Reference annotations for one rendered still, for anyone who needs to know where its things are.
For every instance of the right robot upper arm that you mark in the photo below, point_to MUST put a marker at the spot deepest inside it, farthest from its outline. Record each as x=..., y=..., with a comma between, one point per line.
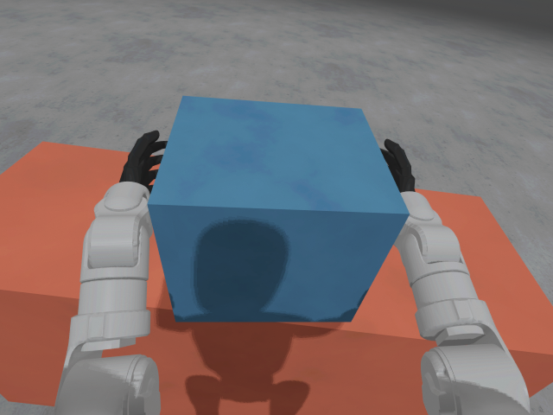
x=471, y=380

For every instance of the carton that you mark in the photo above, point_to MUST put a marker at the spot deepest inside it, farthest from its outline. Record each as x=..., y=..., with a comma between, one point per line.
x=272, y=212

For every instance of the pedestal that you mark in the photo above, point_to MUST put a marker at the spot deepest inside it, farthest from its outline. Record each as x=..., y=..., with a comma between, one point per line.
x=369, y=366

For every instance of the right robot forearm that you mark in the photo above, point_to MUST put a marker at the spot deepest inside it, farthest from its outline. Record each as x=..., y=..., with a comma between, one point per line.
x=448, y=309

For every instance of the left robot upper arm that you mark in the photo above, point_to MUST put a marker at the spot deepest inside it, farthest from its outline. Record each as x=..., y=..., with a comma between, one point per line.
x=119, y=385

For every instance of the left robot forearm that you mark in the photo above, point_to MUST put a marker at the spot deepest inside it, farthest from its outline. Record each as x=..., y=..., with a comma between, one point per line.
x=114, y=270

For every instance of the robot right hand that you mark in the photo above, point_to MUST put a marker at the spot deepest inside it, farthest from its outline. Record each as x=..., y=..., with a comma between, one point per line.
x=399, y=166

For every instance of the robot left hand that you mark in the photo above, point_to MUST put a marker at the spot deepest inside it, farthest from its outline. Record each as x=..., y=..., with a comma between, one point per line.
x=140, y=161

